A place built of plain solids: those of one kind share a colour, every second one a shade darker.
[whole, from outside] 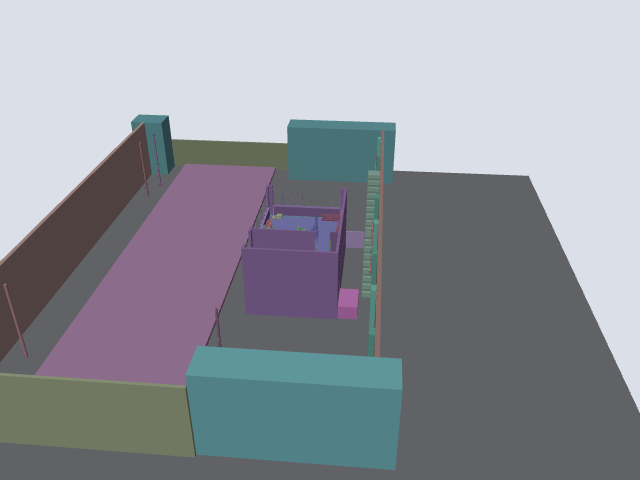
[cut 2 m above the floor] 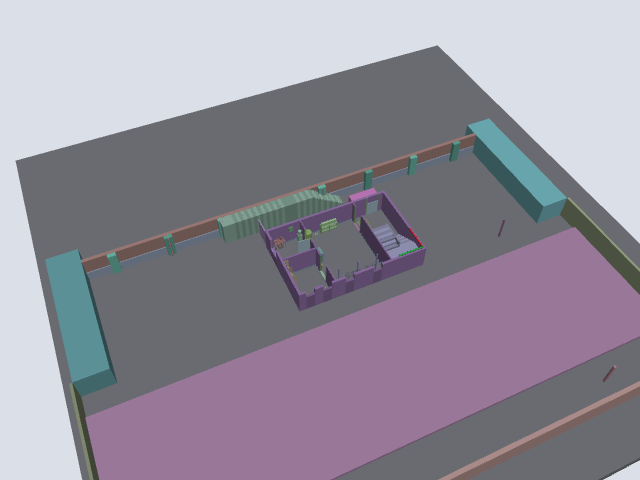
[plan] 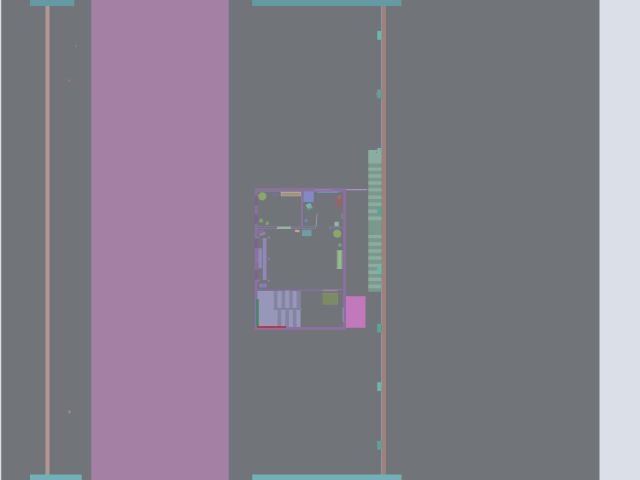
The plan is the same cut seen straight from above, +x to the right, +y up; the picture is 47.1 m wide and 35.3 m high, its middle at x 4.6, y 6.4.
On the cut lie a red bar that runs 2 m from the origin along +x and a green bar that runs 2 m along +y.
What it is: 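A mechanical signal box beside a railway in a town; below the locking room, a lamp room and a mess room, above the operating floor with its lever frame behind one band of glass; one dog-leg stair between walls, the front door at its foot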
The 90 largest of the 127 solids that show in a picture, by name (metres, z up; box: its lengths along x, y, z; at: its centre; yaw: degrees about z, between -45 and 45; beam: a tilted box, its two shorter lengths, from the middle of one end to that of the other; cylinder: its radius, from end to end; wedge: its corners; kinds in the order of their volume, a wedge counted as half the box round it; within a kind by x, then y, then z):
{
 "yard_line_abut_1": {"box": [3.26, 2.4, 5.85], "at": [-15.1, 24.81, 2.88]},
 "yard_line_abut_2": {"box": [3.81, 2.34, 5.85], "at": [-14.82, -12.02, 2.88]},
 "yard_line_abut_3": {"box": [10.97, 2.34, 5.85], "at": [5.11, -12.02, 2.88]},
 "yard_line_abut_4": {"box": [10.97, 2.4, 5.85], "at": [5.11, 24.81, 2.88]},
 "yard_line_bed_1": {"box": [10.1, 39.2, 0.6], "at": [-7.17, 6.41, 0.0]},
 "yard_line_far_1": {"box": [0.3, 34.46, 5.85], "at": [-15.44, 6.38, 2.88]},
 "yard_line_near_1": {"box": [0.3, 34.46, 5.85], "at": [9.3, 6.38, 2.88]},
 "yard_line_step_1": {"box": [1.0, 0.26, 1.29], "at": [8.65, 4.29, 0.59]},
 "yard_line_step_2": {"box": [1.0, 0.26, 1.47], "at": [8.65, 4.55, 0.68]},
 "yard_line_step_3": {"box": [1.0, 0.26, 1.64], "at": [8.65, 4.81, 0.77]},
 "yard_line_step_4": {"box": [1.0, 0.26, 1.82], "at": [8.65, 5.07, 0.86]},
 "yard_line_step_5": {"box": [1.0, 0.26, 2.0], "at": [8.65, 5.33, 0.95]},
 "yard_line_step_6": {"box": [1.0, 0.26, 2.17], "at": [8.65, 5.59, 1.04]},
 "yard_line_step_7": {"box": [1.0, 0.26, 2.35], "at": [8.65, 5.85, 1.13]},
 "yard_line_step_8": {"box": [1.0, 0.26, 2.53], "at": [8.65, 6.11, 1.21]},
 "yard_line_step_9": {"box": [1.0, 0.26, 2.71], "at": [8.65, 6.37, 1.3]},
 "yard_line_step_10": {"box": [1.0, 0.26, 2.88], "at": [8.65, 6.63, 1.39]},
 "yard_line_step_11": {"box": [1.0, 1.1, 3.06], "at": [8.65, 7.31, 1.48]},
 "yard_line_step_12": {"box": [1.0, 0.26, 3.24], "at": [8.65, 7.99, 1.57]},
 "yard_line_step_13": {"box": [1.0, 0.26, 3.41], "at": [8.65, 8.25, 1.66]},
 "yard_line_step_14": {"box": [1.0, 0.26, 3.59], "at": [8.65, 8.51, 1.75]},
 "yard_line_step_15": {"box": [1.0, 0.26, 3.77], "at": [8.65, 8.77, 1.83]},
 "yard_line_step_16": {"box": [1.0, 0.26, 3.95], "at": [8.65, 9.03, 1.92]},
 "yard_line_step_17": {"box": [1.0, 0.26, 4.12], "at": [8.65, 9.29, 2.01]},
 "yard_line_step_18": {"box": [1.0, 0.26, 4.3], "at": [8.65, 9.55, 2.1]},
 "yard_line_step_19": {"box": [1.0, 0.26, 4.48], "at": [8.65, 9.81, 2.19]},
 "yard_line_step_20": {"box": [1.0, 0.26, 4.65], "at": [8.65, 10.07, 2.28]},
 "yard_line_step_21": {"box": [1.0, 0.26, 4.83], "at": [8.65, 10.33, 2.37]},
 "yard_line_step_22": {"box": [1.0, 0.26, 5.01], "at": [8.65, 10.59, 2.45]},
 "yard_line_step_23": {"box": [1.0, 0.26, 5.18], "at": [8.65, 10.85, 2.54]},
 "yard_line_step_24": {"box": [1.0, 0.26, 5.36], "at": [8.65, 11.11, 2.63]},
 "yard_line_step_25": {"box": [1.0, 0.26, 5.54], "at": [8.65, 11.37, 2.72]},
 "yard_line_step_26": {"box": [1.0, 0.26, 5.72], "at": [8.65, 11.63, 2.81]},
 "yard_line_step_27": {"box": [1.0, 0.26, 5.89], "at": [8.65, 11.89, 2.9]},
 "yard_line_step_28": {"box": [1.0, 1.0, 6.07], "at": [8.65, 12.52, 2.98]},
 "wall_1": {"box": [0.2, 0.66, 3.05], "at": [-0.1, 0.12, 4.08]},
 "wall_2": {"box": [0.2, 2.9, 2.85], "at": [-0.1, 1.25, 1.38]},
 "wall_3": {"box": [0.2, 0.46, 3.05], "at": [-0.1, 2.48, 4.08]},
 "wall_4": {"box": [0.2, 0.81, 2.5], "at": [-0.1, 3.1, 1.2]},
 "wall_5": {"box": [0.2, 1.61, 2.5], "at": [-0.1, 5.0, 1.2]},
 "wall_6": {"box": [0.2, 0.81, 2.5], "at": [-0.1, 6.9, 1.2]},
 "wall_7": {"box": [0.2, 0.66, 2.5], "at": [-0.1, 8.62, 1.2]},
 "wall_8": {"box": [0.2, 0.56, 2.5], "at": [-0.1, 9.93, 1.2]},
 "wall_9": {"box": [0.2, 0.51, 3.05], "at": [-0.1, 9.95, 4.08]},
 "wall_10": {"box": [0.51, 0.2, 3.05], "at": [0.05, 10.1, 4.08]},
 "wall_11": {"box": [3.5, 0.2, 2.5], "at": [1.55, 10.1, 1.2]},
 "wall_12": {"box": [4.71, 0.06, 3.05], "at": [2.35, 2.67, 4.08]},
 "wall_13": {"box": [4.85, 0.06, 2.85], "at": [2.42, 2.67, 1.38]},
 "wall_14": {"box": [4.85, 0.06, 2.5], "at": [2.42, 2.73, 1.2]},
 "wall_15": {"box": [6.7, 0.2, 2.85], "at": [3.15, -0.1, 1.38]},
 "wall_16": {"box": [6.7, 0.2, 3.05], "at": [3.15, -0.1, 4.08]},
 "wall_17": {"box": [5.71, 0.2, 1.2], "at": [3.15, 10.1, 3.15]},
 "wall_18": {"box": [0.06, 2.7, 2.5], "at": [3.27, 8.65, 1.2]},
 "wall_19": {"box": [0.91, 0.2, 2.5], "at": [3.75, 10.1, 1.2]},
 "wall_20": {"box": [1.21, 0.2, 1.05], "at": [4.8, 10.1, 0.47]},
 "wall_21": {"box": [1.11, 0.2, 2.5], "at": [5.95, 10.1, 1.2]},
 "wall_22": {"box": [0.51, 0.2, 3.05], "at": [6.25, 10.1, 4.08]},
 "wall_23": {"box": [0.2, 2.9, 2.85], "at": [6.4, 1.25, 1.38]},
 "wall_24": {"box": [0.2, 2.9, 3.05], "at": [6.4, 1.25, 4.08]},
 "wall_25": {"box": [0.2, 4.6, 2.5], "at": [6.4, 5.0, 1.2]},
 "wall_26": {"box": [0.2, 7.5, 3.05], "at": [6.4, 6.45, 4.08]},
 "wall_27": {"box": [0.2, 2.9, 2.5], "at": [6.4, 8.75, 1.2]},
 "yard_line_dark_1": {"box": [13.09, 0.2, 3.1], "at": [-6.92, 26.11, 1.5]},
 "yard_line_dark_2": {"box": [12.54, 0.2, 5.16], "at": [-6.65, -13.29, 2.53]},
 "stair_1": {"box": [1.2, 2.74, 1.45], "at": [0.6, 1.32, 0.68]},
 "stair_2": {"box": [0.3, 1.3, 1.27], "at": [1.33, 0.6, 0.59]},
 "stair_3": {"box": [0.3, 1.3, 1.62], "at": [1.35, 2.04, 0.76]},
 "stair_4": {"box": [0.3, 1.3, 1.1], "at": [1.61, 0.6, 0.5]},
 "stair_5": {"box": [0.3, 1.3, 1.8], "at": [1.63, 2.04, 0.85]},
 "stair_6": {"box": [0.3, 1.3, 0.93], "at": [1.89, 0.6, 0.41]},
 "stair_7": {"box": [0.3, 1.3, 1.98], "at": [1.91, 2.04, 0.94]},
 "stair_8": {"box": [0.3, 1.3, 0.75], "at": [2.17, 0.6, 0.33]},
 "stair_9": {"box": [0.3, 1.3, 2.15], "at": [2.19, 2.04, 1.02]},
 "stair_10": {"box": [2.06, 0.14, 3.95], "at": [2.23, 1.32, 1.93]},
 "stair_11": {"box": [0.3, 1.3, 2.33], "at": [2.47, 2.04, 1.11]},
 "stair_12": {"box": [0.3, 1.3, 2.5], "at": [2.75, 2.04, 1.2]},
 "stair_13": {"box": [0.3, 1.3, 2.67], "at": [3.03, 2.04, 1.29]},
 "raised_floor_operating_1": {"box": [6.43, 7.43, 0.25], "at": [3.15, 6.35, 2.67]},
 "yard_line_near_pier_1": {"box": [0.34, 0.65, 5.85], "at": [8.98, -8.7, 2.88]},
 "yard_line_near_pier_2": {"box": [0.34, 0.65, 5.85], "at": [8.98, -4.39, 2.88]},
 "yard_line_near_pier_3": {"box": [0.34, 0.65, 5.85], "at": [8.98, -0.08, 2.88]},
 "yard_line_near_pier_4": {"box": [0.34, 0.65, 5.85], "at": [8.98, 4.22, 2.88]},
 "yard_line_near_pier_5": {"box": [0.34, 0.65, 5.85], "at": [8.98, 8.53, 2.88]},
 "yard_line_near_pier_6": {"box": [0.34, 0.65, 5.85], "at": [8.98, 12.84, 2.88]},
 "yard_line_near_pier_7": {"box": [0.34, 0.65, 5.85], "at": [8.98, 17.15, 2.88]},
 "yard_line_near_pier_8": {"box": [0.34, 0.65, 5.85], "at": [8.98, 21.45, 2.88]},
 "yard_line_bunker_1": {"box": [1.43, 2.32, 1.1], "at": [7.22, 1.1, 0.5]},
 "yard_line_near_plinth_1": {"box": [0.07, 34.46, 0.83], "at": [9.12, 6.38, 0.36]},
 "tool_cabinet_1": {"box": [0.7, 0.46, 0.93], "at": [3.63, 6.92, 0.56]},
 "yard_line_fence_1": {"box": [1.57, 0.1, 1.65], "at": [7.29, 10.1, 0.78]}
}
